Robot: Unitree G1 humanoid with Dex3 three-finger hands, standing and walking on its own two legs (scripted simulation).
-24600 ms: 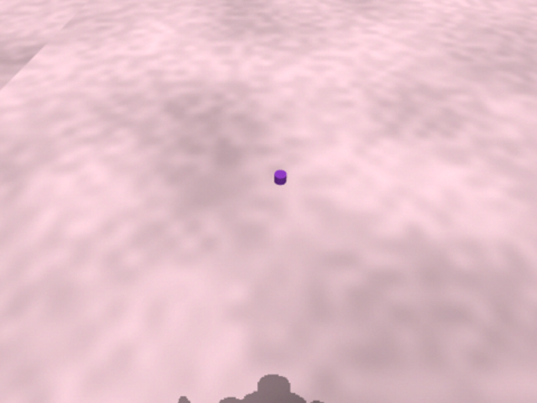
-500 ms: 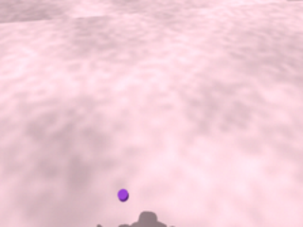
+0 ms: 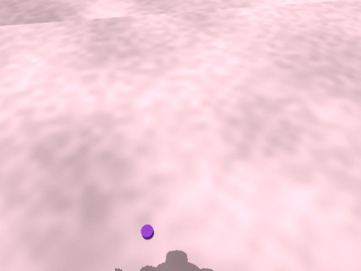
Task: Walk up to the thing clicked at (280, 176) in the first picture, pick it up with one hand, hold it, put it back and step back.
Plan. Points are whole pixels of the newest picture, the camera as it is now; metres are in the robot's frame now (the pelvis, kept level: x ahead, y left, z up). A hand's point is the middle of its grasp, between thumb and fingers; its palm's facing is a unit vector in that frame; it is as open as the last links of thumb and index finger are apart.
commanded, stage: stand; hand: left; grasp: from above
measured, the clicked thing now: (147, 232) +0.41 +0.22 -0.76
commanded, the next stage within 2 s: rise first in 0.14 s
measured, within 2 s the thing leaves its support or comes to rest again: neither
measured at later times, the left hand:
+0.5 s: hand (92, 269) +0.15 +0.25 -0.17, palm faces -0.02 -0.94 -0.34, open 9.4 cm
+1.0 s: hand out of the picture +0.12 +0.26 -0.23, palm faces -0.15 -0.88 -0.45, open 14.1 cm
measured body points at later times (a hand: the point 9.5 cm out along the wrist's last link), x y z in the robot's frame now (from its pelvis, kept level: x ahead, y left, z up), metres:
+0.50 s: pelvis -0.01 +0.00 -0.02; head +0.05 +0.01 +0.43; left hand +0.15 +0.30 -0.15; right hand +0.08 -0.27 -0.14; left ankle +0.00 +0.13 -0.75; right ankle -0.02 -0.14 -0.75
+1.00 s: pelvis -0.01 +0.00 -0.09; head +0.08 +0.02 +0.35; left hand +0.13 +0.31 -0.20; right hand +0.14 -0.25 -0.18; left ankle +0.00 +0.13 -0.75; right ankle -0.02 -0.14 -0.75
